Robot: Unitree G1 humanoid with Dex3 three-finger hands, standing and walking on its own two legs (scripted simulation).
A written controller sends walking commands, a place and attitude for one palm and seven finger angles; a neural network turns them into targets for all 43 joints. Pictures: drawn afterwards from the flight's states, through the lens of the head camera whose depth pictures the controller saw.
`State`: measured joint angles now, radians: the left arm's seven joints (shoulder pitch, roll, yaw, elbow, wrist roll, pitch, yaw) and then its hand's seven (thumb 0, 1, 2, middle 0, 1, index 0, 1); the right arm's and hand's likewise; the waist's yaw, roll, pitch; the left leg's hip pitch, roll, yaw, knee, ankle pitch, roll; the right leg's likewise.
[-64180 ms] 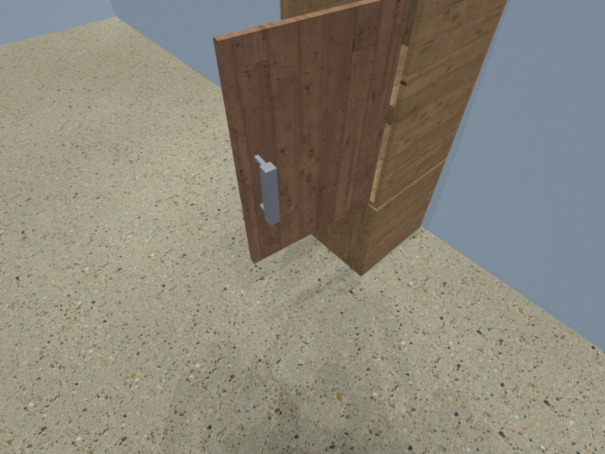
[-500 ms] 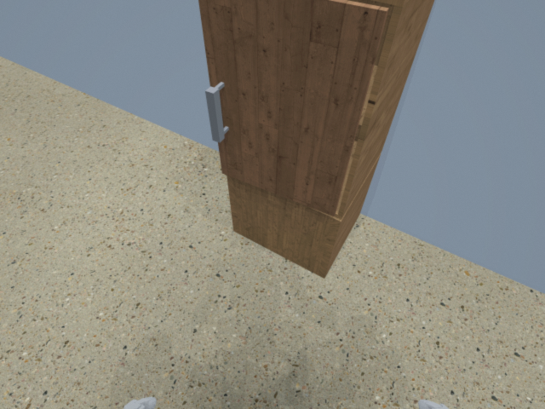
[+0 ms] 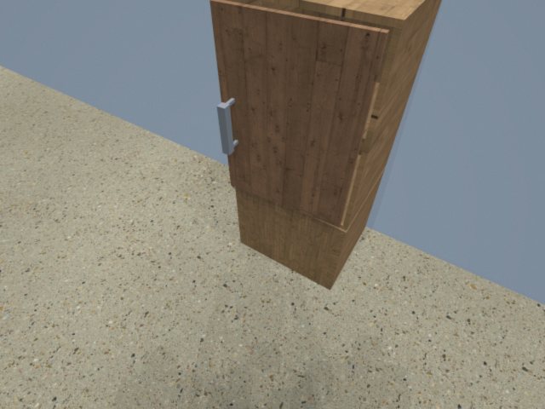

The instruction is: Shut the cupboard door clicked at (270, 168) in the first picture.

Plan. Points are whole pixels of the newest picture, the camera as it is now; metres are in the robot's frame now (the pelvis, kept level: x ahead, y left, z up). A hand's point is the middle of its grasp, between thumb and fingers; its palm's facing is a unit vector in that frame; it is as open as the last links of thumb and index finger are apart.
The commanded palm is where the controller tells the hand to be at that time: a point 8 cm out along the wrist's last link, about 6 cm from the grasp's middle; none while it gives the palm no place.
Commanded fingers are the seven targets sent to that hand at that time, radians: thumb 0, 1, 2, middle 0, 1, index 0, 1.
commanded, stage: let the arm hang, fingers relaxed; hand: left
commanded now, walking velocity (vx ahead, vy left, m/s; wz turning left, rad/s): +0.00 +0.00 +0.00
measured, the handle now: (229, 126) +0.86 +0.18 -0.07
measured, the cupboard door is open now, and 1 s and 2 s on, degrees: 4 4 4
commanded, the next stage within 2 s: look to check the result in 0.34 s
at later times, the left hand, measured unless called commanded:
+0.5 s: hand out of the picture -0.03 +0.15 -0.18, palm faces +0.05 -0.99 -0.16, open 7.4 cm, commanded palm none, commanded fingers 0.00 0.90 0.90 -0.20 -0.30 -0.20 -0.30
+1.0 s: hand out of the picture +0.00 +0.15 -0.18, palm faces +0.05 -0.99 -0.17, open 7.4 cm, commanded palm none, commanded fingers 0.00 0.90 0.90 -0.20 -0.30 -0.20 -0.30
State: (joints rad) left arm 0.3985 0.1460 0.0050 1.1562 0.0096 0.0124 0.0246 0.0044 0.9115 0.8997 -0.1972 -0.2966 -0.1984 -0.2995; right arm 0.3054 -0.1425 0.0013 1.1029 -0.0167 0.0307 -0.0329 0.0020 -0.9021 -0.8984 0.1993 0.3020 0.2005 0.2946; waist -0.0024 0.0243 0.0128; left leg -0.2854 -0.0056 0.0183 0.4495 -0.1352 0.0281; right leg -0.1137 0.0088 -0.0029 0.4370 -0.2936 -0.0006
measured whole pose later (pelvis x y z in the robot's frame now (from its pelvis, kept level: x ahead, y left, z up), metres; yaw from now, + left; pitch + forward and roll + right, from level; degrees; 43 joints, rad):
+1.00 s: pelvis +0.02 -0.01 +0.00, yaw +0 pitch -1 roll +0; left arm 0.33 0.13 0.01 1.13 0.01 0.00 0.03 0.00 0.91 0.90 -0.20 -0.30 -0.20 -0.30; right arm 0.27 -0.15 0.00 1.11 -0.01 0.01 -0.04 0.00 -0.91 -0.90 0.20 0.30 0.20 0.29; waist 0.00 0.00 0.03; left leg -0.26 0.00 0.02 0.44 -0.16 0.01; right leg -0.08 0.02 0.00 0.41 -0.31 -0.01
